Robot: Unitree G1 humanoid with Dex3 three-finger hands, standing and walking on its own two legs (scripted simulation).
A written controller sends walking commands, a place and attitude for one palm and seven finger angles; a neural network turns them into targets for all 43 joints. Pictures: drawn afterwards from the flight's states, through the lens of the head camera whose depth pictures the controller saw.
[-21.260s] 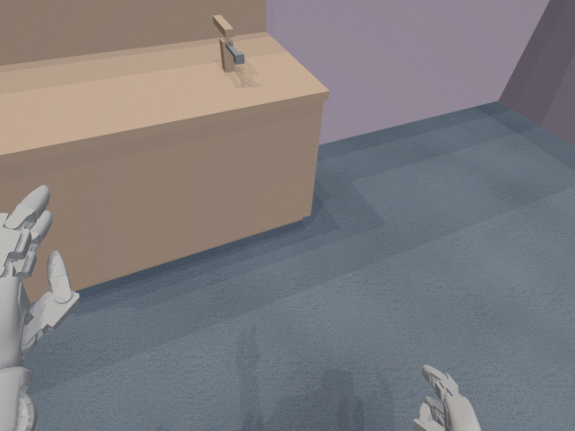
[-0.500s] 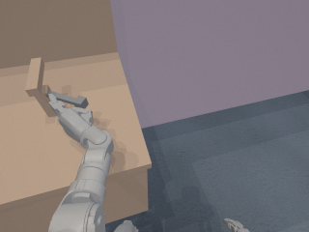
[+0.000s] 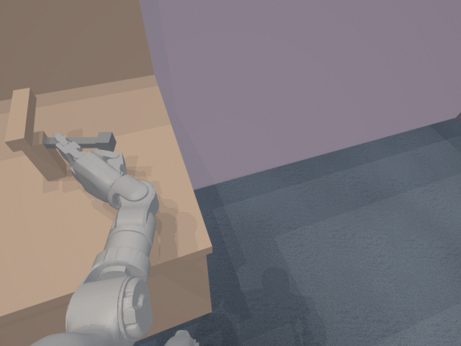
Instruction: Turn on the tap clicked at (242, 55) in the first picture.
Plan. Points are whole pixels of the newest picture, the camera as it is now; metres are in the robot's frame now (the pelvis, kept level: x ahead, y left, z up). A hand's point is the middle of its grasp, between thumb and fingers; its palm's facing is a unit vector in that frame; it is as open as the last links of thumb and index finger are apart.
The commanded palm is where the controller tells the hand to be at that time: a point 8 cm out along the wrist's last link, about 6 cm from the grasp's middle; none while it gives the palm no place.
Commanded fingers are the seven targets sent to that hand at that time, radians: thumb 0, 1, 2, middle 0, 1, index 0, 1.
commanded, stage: lift the hand up off the lever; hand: left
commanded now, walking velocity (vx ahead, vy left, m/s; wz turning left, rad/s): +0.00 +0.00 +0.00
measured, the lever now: (106, 142) +0.47 +0.23 +0.08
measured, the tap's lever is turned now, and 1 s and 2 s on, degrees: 72 79 79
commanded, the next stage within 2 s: none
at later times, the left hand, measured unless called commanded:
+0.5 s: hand (109, 155) +0.44 +0.21 +0.08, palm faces +0.82 -0.57 -0.07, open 7.8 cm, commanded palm +0.38 +0.21 +0.09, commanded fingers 0.00 0.90 0.90 -0.15 -0.15 -0.15 -0.15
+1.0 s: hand (109, 154) +0.42 +0.20 +0.11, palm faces +0.80 -0.60 -0.07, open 7.8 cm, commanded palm +0.36 +0.20 +0.11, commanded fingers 0.00 0.90 0.90 -0.15 -0.15 -0.15 -0.15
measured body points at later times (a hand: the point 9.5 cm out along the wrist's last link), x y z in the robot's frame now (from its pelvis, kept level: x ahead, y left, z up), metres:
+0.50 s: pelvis +0.02 +0.00 +0.01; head +0.06 +0.01 +0.46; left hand +0.39 +0.24 +0.09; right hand +0.09 -0.24 -0.12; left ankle +0.05 +0.14 -0.68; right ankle -0.04 -0.09 -0.68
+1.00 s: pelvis +0.02 +0.01 +0.02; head +0.04 +0.00 +0.47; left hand +0.37 +0.23 +0.11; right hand +0.15 -0.22 -0.11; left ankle +0.05 +0.14 -0.68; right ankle -0.04 -0.09 -0.68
